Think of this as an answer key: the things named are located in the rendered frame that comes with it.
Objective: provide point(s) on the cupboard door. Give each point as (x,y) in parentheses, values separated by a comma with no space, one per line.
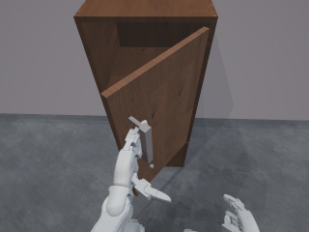
(163,93)

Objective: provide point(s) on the left robot hand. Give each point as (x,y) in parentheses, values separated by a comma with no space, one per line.
(126,163)

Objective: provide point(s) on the robot left forearm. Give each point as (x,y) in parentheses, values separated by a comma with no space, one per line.
(116,210)

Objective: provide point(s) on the left robot thigh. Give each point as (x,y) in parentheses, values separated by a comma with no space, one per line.
(133,226)

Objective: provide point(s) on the handle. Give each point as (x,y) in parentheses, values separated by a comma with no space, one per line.
(146,139)

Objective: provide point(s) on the robot left shin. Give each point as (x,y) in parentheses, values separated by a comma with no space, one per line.
(133,220)

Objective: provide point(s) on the right robot hand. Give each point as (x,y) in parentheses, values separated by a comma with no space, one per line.
(242,222)

